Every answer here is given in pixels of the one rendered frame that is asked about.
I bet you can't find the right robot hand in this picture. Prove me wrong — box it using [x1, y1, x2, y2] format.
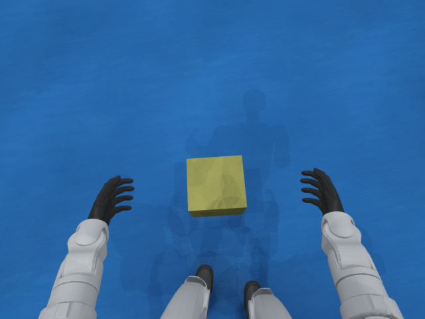
[300, 168, 344, 216]

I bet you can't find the right robot shin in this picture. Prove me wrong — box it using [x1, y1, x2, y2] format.
[252, 288, 273, 298]

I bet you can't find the robot shin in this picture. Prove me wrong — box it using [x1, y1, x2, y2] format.
[252, 288, 273, 298]
[181, 276, 207, 287]

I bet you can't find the carton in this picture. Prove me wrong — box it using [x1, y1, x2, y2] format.
[187, 156, 247, 217]

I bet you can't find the left robot hand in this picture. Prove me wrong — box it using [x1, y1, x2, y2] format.
[88, 176, 135, 225]

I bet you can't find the robot left forearm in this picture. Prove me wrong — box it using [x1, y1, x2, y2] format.
[38, 219, 109, 319]

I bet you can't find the left robot shin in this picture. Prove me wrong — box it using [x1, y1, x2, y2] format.
[181, 276, 207, 287]

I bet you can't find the robot right forearm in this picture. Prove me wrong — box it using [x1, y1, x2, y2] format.
[321, 211, 404, 319]

